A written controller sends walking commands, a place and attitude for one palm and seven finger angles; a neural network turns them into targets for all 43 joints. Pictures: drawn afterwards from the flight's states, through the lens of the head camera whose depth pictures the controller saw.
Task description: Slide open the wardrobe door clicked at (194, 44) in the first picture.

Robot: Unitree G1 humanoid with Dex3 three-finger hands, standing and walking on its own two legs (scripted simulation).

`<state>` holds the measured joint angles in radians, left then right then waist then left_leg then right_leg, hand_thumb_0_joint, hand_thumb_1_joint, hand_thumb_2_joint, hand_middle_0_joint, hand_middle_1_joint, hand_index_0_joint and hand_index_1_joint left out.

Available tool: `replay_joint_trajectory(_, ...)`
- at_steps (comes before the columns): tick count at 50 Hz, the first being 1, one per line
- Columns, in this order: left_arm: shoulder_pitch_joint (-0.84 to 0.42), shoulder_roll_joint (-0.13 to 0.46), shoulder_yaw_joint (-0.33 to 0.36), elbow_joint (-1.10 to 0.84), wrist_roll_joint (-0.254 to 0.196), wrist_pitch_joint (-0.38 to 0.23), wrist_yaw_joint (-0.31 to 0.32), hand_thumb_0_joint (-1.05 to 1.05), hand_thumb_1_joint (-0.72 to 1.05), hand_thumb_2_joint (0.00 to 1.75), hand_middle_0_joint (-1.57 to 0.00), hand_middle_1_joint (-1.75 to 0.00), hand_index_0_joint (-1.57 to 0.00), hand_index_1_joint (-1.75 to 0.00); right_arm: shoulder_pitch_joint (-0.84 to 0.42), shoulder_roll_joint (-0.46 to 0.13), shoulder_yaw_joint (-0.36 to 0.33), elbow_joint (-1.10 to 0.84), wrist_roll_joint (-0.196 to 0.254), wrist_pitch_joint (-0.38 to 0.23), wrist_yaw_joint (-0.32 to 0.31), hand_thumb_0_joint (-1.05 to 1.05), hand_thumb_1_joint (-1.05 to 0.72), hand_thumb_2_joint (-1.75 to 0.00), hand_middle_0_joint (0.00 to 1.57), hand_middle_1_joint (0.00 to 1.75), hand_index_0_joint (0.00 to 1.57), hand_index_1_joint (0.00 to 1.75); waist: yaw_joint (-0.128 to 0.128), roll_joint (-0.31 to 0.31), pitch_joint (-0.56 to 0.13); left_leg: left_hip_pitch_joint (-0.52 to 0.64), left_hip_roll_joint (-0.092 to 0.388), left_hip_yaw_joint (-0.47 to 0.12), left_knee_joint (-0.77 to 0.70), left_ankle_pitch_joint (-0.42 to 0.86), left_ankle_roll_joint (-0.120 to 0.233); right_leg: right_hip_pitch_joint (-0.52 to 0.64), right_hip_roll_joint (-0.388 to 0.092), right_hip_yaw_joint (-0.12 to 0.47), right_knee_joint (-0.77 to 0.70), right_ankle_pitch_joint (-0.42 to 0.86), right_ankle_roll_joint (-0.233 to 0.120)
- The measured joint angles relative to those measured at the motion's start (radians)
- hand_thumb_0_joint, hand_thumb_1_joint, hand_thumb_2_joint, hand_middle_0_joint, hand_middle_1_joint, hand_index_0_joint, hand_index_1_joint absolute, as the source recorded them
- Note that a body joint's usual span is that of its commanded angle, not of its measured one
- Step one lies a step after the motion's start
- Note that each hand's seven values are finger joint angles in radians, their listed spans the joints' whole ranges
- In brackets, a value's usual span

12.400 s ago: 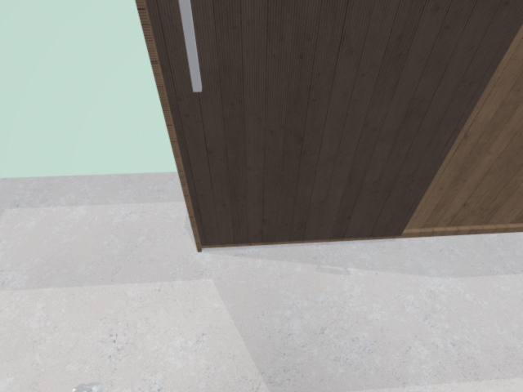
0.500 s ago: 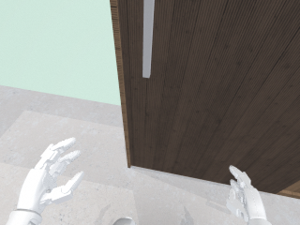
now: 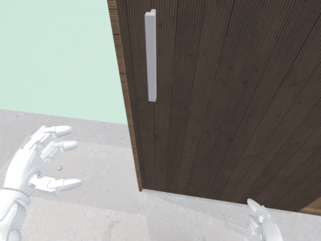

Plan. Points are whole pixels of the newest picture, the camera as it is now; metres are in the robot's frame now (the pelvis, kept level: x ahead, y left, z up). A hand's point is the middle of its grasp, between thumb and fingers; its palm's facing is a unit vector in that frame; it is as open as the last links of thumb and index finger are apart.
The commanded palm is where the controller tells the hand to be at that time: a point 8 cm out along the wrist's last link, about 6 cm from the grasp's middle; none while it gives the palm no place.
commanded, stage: raise the hand with hooked fingers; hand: left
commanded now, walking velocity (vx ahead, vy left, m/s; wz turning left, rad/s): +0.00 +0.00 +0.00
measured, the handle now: (152, 60) +0.53 +0.08 +0.20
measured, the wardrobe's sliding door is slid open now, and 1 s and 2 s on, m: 0.00 0.00 0.00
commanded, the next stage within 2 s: move the hooked fingers beside the handle in 1.08 s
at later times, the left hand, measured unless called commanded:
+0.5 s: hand (29, 122) +0.26 +0.28 +0.21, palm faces +0.03 -0.99 -0.11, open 13.9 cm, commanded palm +0.23 +0.32 +0.22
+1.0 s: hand (36, 113) +0.28 +0.27 +0.23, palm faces +0.04 -1.00 -0.09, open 14.0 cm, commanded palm +0.24 +0.31 +0.23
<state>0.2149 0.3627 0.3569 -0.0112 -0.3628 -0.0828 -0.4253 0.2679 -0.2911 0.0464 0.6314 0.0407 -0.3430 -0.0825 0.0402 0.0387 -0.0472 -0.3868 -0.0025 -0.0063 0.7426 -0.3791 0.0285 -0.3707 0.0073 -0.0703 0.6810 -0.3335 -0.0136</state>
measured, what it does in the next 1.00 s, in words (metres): stands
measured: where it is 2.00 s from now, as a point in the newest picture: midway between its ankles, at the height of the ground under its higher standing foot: outside the picture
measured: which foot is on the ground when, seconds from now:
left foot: down 0.00-1.00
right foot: down 0.00-1.00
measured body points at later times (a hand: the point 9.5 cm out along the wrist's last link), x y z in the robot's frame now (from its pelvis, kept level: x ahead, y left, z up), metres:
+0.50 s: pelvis +0.00 +0.00 +0.02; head -0.03 -0.01 +0.47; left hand +0.26 +0.33 +0.22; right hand +0.20 -0.20 -0.04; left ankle +0.01 +0.10 -0.72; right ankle +0.01 -0.11 -0.72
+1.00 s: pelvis +0.00 -0.01 +0.02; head -0.03 -0.03 +0.47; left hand +0.27 +0.32 +0.23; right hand +0.20 -0.23 -0.04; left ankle +0.01 +0.10 -0.72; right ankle +0.02 -0.11 -0.72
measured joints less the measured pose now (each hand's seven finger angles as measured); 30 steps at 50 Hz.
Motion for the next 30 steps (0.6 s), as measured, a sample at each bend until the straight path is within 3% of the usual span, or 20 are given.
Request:
replay_joint_trajectory(6,-0.074,0.025,0.028,0.006,-0.001,0.045,-0.011,0.0,-0.23,0.42,-0.29,-1.03,-0.28,-1.02,-0.029,0.005,0.008,-0.006,0.006,0.003,-0.011,0.02,-0.9,-0.9,0.21,0.3,0.21,0.3,0.018,-0.005,0.01,0.069,-0.004,-0.001,-0.057,0.022,0.002,0.071,-0.002,0.0,-0.059,0.022,0.002)
replay_joint_trajectory(17,-0.24,0.081,0.064,0.065,0.016,0.18,-0.046,-0.01,-0.44,0.33,-0.3,-1.16,-0.29,-1.16,-0.062,0.042,0.062,-0.02,0.014,0.05,-0.007,0.01,-0.9,-0.9,0.21,0.3,0.21,0.3,0.04,0.009,0.026,0.156,-0.012,-0.002,-0.153,0.069,0.003,0.158,-0.008,0.0,-0.15,0.065,0.004)
replay_joint_trajectory(30,-0.418,0.159,0.114,0.155,0.036,0.298,-0.088,-0.01,-0.5,0.3,-0.31,-1.2,-0.3,-1.2,-0.053,0.029,0.076,-0.006,0.029,0.107,0.003,0.02,-0.9,-0.9,0.21,0.3,0.21,0.3,0.036,0.02,0.026,0.206,-0.014,-0.002,-0.228,0.107,-0.001,0.201,-0.008,0.001,-0.211,0.095,-0.002)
